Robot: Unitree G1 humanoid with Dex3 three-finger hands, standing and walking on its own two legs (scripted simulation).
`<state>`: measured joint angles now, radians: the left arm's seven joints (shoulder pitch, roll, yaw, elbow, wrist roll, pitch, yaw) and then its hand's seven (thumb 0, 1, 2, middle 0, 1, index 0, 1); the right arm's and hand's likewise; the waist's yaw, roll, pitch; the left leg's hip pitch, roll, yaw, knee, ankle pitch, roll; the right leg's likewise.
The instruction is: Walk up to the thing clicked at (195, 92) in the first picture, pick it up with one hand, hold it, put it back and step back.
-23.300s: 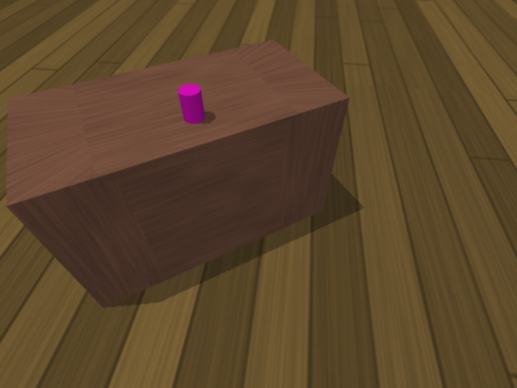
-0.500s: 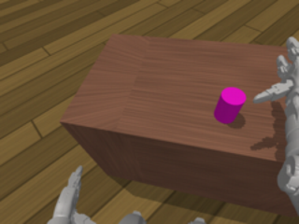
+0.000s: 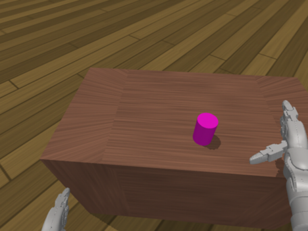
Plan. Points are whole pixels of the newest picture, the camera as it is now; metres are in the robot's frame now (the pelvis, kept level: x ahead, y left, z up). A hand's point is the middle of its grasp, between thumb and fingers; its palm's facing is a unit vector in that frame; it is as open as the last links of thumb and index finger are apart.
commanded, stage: sink last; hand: right
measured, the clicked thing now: (204, 129) +0.47 -0.15 -0.05
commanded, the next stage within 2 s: home in 0.68 s
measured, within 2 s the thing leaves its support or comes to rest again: neither
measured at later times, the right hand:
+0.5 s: hand out of the picture +0.14 -0.23 +0.04, palm faces +0.33 +0.89 -0.33, open 17.6 cm
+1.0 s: hand out of the picture +0.14 -0.22 +0.03, palm faces +0.29 +0.90 -0.31, open 17.5 cm
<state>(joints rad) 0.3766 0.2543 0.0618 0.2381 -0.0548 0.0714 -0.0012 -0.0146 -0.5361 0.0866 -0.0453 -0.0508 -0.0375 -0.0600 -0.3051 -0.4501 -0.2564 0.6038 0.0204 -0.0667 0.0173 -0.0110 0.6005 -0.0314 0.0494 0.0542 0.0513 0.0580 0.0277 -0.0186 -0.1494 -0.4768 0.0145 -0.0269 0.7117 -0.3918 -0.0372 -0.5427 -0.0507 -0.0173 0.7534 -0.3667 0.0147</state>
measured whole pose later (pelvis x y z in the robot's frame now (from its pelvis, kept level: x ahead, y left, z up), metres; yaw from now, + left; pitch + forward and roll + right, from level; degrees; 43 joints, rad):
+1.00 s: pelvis -0.04 +0.02 -0.01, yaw -2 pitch +3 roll -1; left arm 0.39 0.19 0.01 0.28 -0.02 -0.05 0.08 -0.01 -0.26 0.30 -0.09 -0.13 -0.09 -0.13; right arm 0.47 -0.24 -0.19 -0.06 0.05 -0.15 -0.04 -0.01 0.56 -0.06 0.05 0.05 0.05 0.06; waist -0.03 -0.01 -0.04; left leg -0.45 0.03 -0.01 0.81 -0.40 -0.02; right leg -0.49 -0.03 0.00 0.77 -0.32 0.03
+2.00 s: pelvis -0.02 +0.02 -0.02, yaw -1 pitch +6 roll +1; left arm 0.27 0.22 0.00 0.49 -0.03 -0.06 0.13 0.01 0.89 0.90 -0.20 -0.30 -0.20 -0.30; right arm 0.45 -0.19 0.00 0.08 0.01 0.15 -0.13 -0.01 0.53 -0.06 0.06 0.05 0.06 0.05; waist 0.02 -0.02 -0.09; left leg -0.54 0.01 0.00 0.89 -0.47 -0.02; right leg -0.60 -0.06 0.02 0.91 -0.42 0.03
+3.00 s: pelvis -0.03 +0.01 -0.02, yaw -1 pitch +6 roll +2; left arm 0.27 0.21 -0.02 0.51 -0.01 -0.12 0.17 0.01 0.89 0.90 -0.20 -0.30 -0.20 -0.30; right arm 0.46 -0.19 0.01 0.02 0.01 0.22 -0.15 -0.01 0.55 -0.05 0.06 0.05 0.06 0.05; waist 0.02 -0.03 -0.08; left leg -0.56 0.01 0.01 0.90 -0.46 -0.03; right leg -0.64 -0.05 0.03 0.94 -0.41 0.03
